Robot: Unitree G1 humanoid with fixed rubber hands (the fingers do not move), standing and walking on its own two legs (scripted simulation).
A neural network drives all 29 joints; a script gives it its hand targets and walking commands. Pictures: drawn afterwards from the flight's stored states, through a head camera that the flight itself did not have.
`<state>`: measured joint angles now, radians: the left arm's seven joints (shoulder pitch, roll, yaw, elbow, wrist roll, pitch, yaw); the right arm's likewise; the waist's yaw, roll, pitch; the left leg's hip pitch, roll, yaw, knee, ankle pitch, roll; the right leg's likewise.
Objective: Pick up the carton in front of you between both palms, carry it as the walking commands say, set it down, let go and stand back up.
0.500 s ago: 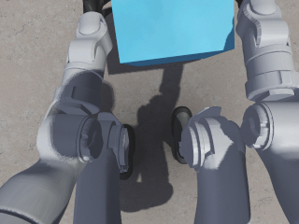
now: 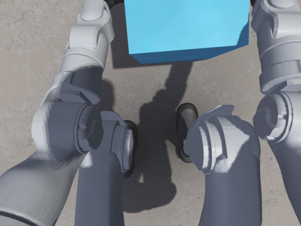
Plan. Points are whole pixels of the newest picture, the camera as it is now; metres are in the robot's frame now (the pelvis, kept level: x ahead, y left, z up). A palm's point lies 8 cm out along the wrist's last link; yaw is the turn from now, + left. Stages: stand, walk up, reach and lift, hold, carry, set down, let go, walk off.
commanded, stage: set down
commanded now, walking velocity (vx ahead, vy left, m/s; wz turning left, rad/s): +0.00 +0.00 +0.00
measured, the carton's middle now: (177, 12) +0.53 -0.10 -0.23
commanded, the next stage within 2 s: let go in 1.74 s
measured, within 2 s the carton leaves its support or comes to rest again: neither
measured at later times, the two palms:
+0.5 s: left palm (98, 1) +0.55 +0.07 -0.17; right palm out of the picture +0.52 -0.25 -0.16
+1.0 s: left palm out of the picture +0.56 +0.08 -0.07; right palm out of the picture +0.52 -0.29 -0.07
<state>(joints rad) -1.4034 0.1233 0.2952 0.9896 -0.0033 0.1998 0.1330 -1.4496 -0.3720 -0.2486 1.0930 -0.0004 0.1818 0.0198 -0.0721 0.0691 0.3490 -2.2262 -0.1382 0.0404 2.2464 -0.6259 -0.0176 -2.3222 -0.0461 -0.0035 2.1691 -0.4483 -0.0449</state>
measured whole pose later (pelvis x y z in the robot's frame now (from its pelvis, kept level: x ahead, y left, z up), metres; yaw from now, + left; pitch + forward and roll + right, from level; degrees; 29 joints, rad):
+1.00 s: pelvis +0.01 +0.00 +0.05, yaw -2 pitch +37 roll +3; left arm -1.28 0.20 0.17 0.89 -0.12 0.16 0.19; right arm -1.32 -0.45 -0.17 1.03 0.17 0.11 0.01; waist -0.05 0.03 0.23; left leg -2.09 -0.10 0.04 2.09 -0.66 -0.01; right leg -2.21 0.00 0.01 2.02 -0.47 -0.03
